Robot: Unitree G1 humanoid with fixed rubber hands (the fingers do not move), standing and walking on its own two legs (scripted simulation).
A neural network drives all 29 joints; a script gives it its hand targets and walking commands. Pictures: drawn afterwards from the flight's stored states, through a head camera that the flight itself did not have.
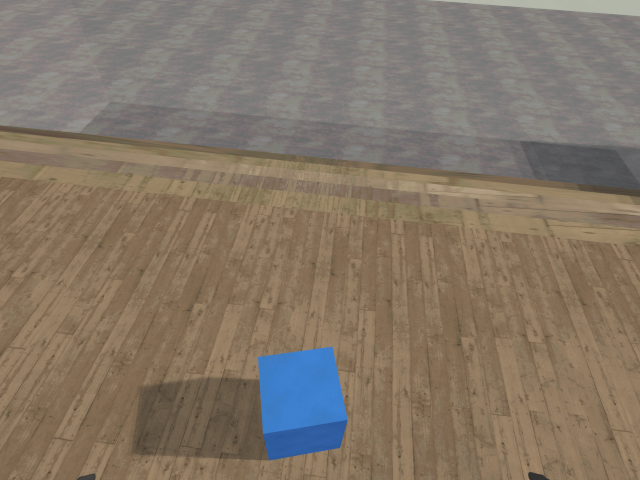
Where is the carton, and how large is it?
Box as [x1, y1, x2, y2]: [258, 347, 347, 459]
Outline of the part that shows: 332,347 258,357 263,435 269,459 339,447 347,419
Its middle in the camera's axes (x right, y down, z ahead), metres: -0.05 +0.47 +1.10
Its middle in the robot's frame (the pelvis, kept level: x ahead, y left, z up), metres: +0.46 +0.03 -0.66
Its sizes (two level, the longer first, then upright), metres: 0.210 0.200 0.250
